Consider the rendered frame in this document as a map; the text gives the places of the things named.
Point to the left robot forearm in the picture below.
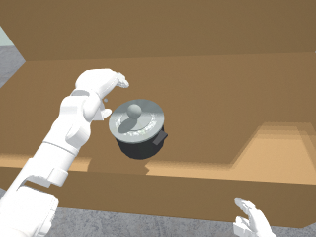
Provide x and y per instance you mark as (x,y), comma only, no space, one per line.
(58,150)

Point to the robot left hand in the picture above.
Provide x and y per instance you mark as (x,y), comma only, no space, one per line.
(101,81)

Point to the left robot upper arm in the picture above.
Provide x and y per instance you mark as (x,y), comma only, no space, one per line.
(28,213)

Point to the pot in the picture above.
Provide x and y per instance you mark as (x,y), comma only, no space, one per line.
(145,149)

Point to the lid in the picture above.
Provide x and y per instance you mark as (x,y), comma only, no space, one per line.
(136,130)

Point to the knob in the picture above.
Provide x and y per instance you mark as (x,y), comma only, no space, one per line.
(134,111)

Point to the table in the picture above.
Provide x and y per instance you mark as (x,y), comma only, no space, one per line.
(235,79)

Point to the robot right hand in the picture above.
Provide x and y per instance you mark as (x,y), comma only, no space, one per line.
(257,221)

